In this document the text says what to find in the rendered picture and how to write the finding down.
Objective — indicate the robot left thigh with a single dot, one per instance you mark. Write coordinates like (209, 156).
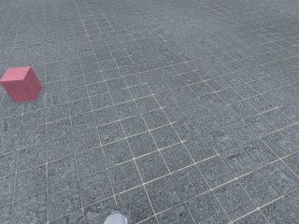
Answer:
(116, 219)

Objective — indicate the carton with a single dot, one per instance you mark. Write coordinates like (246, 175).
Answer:
(21, 84)

